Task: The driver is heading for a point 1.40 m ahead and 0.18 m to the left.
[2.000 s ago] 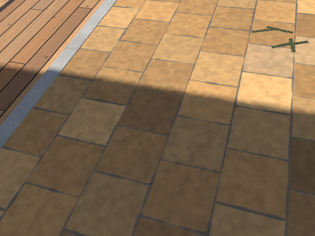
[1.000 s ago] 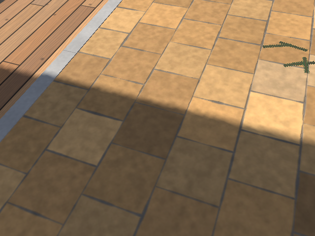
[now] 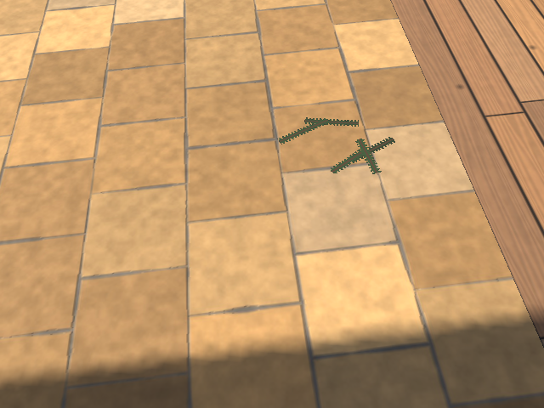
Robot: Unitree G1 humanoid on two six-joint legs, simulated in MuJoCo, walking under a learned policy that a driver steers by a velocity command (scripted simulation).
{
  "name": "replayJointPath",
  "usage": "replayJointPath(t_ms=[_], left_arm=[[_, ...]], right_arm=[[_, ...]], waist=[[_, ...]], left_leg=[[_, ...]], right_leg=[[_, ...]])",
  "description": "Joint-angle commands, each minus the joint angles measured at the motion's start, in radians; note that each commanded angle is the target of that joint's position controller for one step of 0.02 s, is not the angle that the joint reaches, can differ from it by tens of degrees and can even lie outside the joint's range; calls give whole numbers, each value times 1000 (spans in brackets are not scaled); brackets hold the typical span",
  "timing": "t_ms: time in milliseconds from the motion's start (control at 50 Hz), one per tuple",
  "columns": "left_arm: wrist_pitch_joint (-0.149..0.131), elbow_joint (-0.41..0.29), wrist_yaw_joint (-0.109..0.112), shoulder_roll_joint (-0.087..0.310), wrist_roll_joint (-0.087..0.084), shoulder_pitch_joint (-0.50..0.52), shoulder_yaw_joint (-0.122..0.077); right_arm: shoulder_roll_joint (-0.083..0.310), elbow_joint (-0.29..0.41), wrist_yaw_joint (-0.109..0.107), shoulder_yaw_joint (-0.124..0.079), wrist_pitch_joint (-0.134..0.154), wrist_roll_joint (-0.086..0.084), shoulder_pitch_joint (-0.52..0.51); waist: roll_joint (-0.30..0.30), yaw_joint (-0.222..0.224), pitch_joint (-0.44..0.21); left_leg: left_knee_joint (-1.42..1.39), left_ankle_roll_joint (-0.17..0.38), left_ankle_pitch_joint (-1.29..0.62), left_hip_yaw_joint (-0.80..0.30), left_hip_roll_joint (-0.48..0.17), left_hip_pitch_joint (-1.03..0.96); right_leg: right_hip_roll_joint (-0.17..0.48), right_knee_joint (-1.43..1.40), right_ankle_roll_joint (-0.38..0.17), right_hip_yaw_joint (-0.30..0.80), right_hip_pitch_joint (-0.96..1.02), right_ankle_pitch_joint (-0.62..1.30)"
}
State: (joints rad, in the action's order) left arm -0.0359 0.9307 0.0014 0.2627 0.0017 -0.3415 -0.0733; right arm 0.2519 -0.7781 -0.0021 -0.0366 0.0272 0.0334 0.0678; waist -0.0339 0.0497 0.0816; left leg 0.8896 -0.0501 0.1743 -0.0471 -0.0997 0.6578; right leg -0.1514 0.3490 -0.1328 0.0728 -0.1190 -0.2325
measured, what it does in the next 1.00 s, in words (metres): walks ahead: left foot, then right foot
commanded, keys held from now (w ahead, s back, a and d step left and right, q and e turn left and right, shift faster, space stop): e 0.12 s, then no key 0.12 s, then q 0.76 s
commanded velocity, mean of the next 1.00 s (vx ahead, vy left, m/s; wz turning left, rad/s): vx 0.06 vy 0.00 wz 0.11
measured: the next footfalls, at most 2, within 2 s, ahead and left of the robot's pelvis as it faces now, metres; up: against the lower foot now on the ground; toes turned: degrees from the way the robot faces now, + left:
left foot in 0.16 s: +0.24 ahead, +0.11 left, +0.00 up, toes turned -8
right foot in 0.54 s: +0.13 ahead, -0.07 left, +0.00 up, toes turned +0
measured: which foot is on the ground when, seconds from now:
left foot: up 0.00-0.14, down 0.16-0.54, up 0.56-0.90, down 0.92-1.00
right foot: down 0.00-0.18, up 0.20-0.52, down 0.54-0.92, up 0.94-1.00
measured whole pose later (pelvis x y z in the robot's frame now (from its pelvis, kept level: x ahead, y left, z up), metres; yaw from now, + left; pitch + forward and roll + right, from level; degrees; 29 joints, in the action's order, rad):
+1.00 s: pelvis +0.10 +0.06 -0.01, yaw +13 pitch +0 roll +0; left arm 0.04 0.81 0.03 0.30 0.02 -0.20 -0.06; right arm 0.28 -0.73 0.02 -0.06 -0.04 0.01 0.18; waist 0.05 0.01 0.07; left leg 0.56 0.08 0.31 0.01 0.06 0.25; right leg 0.06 0.93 0.02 -0.05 -0.37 -0.52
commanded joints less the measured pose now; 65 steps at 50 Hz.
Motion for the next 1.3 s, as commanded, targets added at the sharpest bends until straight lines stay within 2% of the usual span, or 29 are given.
replayJointPath(t_ms=[20, 80, 140, 160, 180, 200, 220, 240, 280, 340, 420, 520, 540, 560, 580, 600, 640, 700, 780, 880, 920, 940, 960, 980, 1020, 1060, 1100, 1260, 1300], left_arm=[[7, -53, 11, 147, 3, -55, -30], [23, -67, 22, 153, 15, -62, -33], [20, -106, 23, 176, 13, 34, -40], [9, -123, 17, 160, -3, 60, -34], [0, -160, 17, 84, -16, 7, -14], [16, -153, 25, 96, -20, -153, -23], [37, -94, 30, 142, 21, -166, -27], [48, -95, 21, 145, 35, -77, -28], [70, -113, 7, 96, 28, -8, -14], [92, -85, 1, 57, 24, -47, 13], [99, -100, 25, 80, 16, 54, 23], [63, -94, 41, 73, 8, 14, 29], [53, -99, 48, 113, 19, 6, 21], [51, -114, 56, 201, 34, 8, 1], [51, -132, 56, 219, 33, 97, -9], [45, -150, 57, 160, 38, 146, 7], [35, -173, 60, 94, 25, 215, 26], [33, -170, 58, 100, 22, 160, 23], [41, -155, 47, 148, 25, 89, 4], [45, -157, 23, 196, 23, 112, -19], [45, -151, 21, 187, 16, 100, -22], [49, -185, 16, 120, 28, 74, -6], [67, -244, 32, 85, 24, 186, 11], [77, -237, 34, 116, 26, 194, 7], [69, -210, 24, 125, 8, 179, 1], [68, -196, 15, 144, 27, 143, -5], [72, -194, 8, 132, 23, 124, -3], [83, -209, 15, 100, 14, 175, 14], [81, -191, 17, 85, 8, 149, 22]], right_arm=[[71, 68, -6, -5, 1, -11, -18], [94, 84, -12, -2, 10, -16, -43], [140, 38, -25, -14, 31, -13, 129], [161, 17, -32, -21, 48, -2, 229], [224, 31, -42, -26, 53, 2, 293], [253, 47, -37, -39, 27, -23, 242], [169, 70, -27, -23, 12, -35, 184], [99, 78, -26, -3, 6, -34, 135], [62, 63, -28, 17, 1, -13, 92], [78, 21, -14, 19, 6, -5, 90], [173, 3, 1, -21, -19, -12, 150], [170, 13, 3, -46, -65, -26, 122], [146, 21, 2, -43, -65, -32, 128], [95, 58, 6, -33, -59, -49, 101], [107, 56, 0, -41, -55, -36, 90], [144, 35, -2, -56, -58, -13, 127], [131, -9, 0, -64, -70, -10, 229], [110, 2, 15, -58, -84, -8, 202], [86, 58, 40, -42, -98, -22, 107], [99, 86, 39, -43, -93, -32, 121], [127, 77, 24, -50, -70, -13, 175], [250, 87, 15, -75, -53, -1, 208], [334, 72, 18, -100, -50, -25, 288], [281, 66, 17, -91, -52, -34, 300], [197, 91, 3, -65, -65, -27, 154], [181, 105, -3, -59, -69, -32, 120], [189, 101, 1, -62, -64, -33, 145], [181, 75, -4, -48, -59, -10, 181], [149, 71, -6, -30, -56, -4, 152]], waist=[[116, 6, -107], [124, 18, -105], [129, -74, -134], [81, -127, -179], [-98, -116, -311], [-288, -29, -444], [-90, -11, -362], [-3, -26, -237], [-51, -14, -138], [-115, 12, -145], [-139, -39, -136], [-111, -3, -105], [-47, -6, -102], [144, -6, -94], [251, -10, -31], [155, -50, -23], [108, -115, -60], [159, -73, -83], [194, -10, -97], [214, -26, -112], [100, -77, -137], [-162, -63, -158], [-261, -126, -154], [-108, -122, -137], [-51, -55, -51], [-81, -40, -86], [-57, -42, -124], [-88, -84, -94], [-85, -74, -103]], left_leg=[[-94, 6, -78, 64, 77, -70], [-200, 25, -52, 38, 107, -93], [-413, 77, -87, 30, 137, -344], [-499, 108, -307, -14, 64, -526], [-438, 178, -790, -251, -221, -745], [-463, 361, -1015, -544, -395, -809], [-481, 371, -802, -506, -360, -696], [-511, 341, -615, -367, -274, -576], [-592, 271, -382, -219, -148, -429], [-611, 235, -319, -130, -58, -365], [-630, 255, -78, -243, -68, -399], [-640, 180, 154, -312, -30, -272], [-594, 130, 212, -280, 11, -204], [-434, 68, 281, -153, 120, -77], [-156, 59, 328, 12, 227, -74], [39, 62, 341, -16, 174, -135], [202, 56, 278, -7, 163, -158], [170, 20, 260, 35, 142, -91], [-39, 13, 292, 71, 121, -161], [-286, 60, 236, 143, 144, -341], [-539, 93, -13, 60, 123, -533], [-588, 153, -296, -287, -138, -689], [-553, 336, -648, -469, -298, -647], [-547, 375, -621, -402, -265, -649], [-563, 302, -455, -261, -127, -558], [-557, 275, -486, -218, -65, -565], [-554, 276, -484, -216, -63, -586], [-562, 280, -296, -264, -71, -525], [-556, 266, -288, -247, -70, -483]], right_leg=[[215, 38, -47, 145, 54, 868], [232, 111, -39, 208, 112, 848], [197, 261, 20, 243, 57, 821], [149, 406, 52, 221, -19, 702], [55, 684, 83, 111, -156, 98], [-71, 884, 102, 32, -285, -452], [5, 966, 101, 77, -321, -399], [30, 958, 113, 67, -332, -337], [69, 810, 132, 77, -291, -261], [71, 572, 149, -9, -155, -242], [72, 390, 139, -54, -156, -232], [70, 69, 80, -63, 13, -81], [150, -25, 54, 19, 71, -116], [339, -124, -25, 244, 91, -241], [513, -206, -111, 376, -71, -171], [508, -156, -135, 301, -130, 72], [414, -82, -91, 123, -97, 360], [374, -15, -74, 15, 57, 551], [410, 30, -76, -10, 125, 556], [428, 128, -38, -56, 61, 553], [382, 307, 60, -136, -74, 324], [279, 563, 135, -218, -318, -131], [139, 702, 155, -130, -461, -438], [180, 799, 157, -57, -479, -404], [204, 767, 159, -29, -472, -238], [186, 749, 174, -44, -435, -164], [173, 726, 182, -50, -421, -144], [156, 462, 157, -59, -304, -152], [153, 361, 141, -68, -198, -151]])
Velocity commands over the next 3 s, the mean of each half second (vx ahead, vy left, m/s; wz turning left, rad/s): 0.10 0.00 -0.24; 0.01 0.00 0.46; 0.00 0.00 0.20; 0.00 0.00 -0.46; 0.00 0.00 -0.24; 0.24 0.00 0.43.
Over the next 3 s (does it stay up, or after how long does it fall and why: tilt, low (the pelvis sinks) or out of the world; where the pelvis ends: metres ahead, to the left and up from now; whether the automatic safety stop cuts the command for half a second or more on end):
stays up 0.17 0.06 0.00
